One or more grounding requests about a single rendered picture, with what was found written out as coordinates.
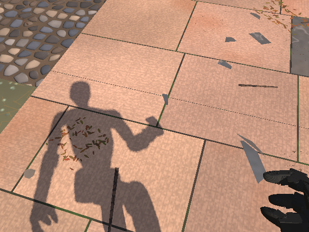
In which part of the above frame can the right robot hand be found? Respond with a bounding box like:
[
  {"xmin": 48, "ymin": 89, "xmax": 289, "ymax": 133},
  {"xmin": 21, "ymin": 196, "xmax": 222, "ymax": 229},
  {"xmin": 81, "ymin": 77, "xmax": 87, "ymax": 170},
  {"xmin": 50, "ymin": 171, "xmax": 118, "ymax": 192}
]
[{"xmin": 260, "ymin": 168, "xmax": 309, "ymax": 232}]

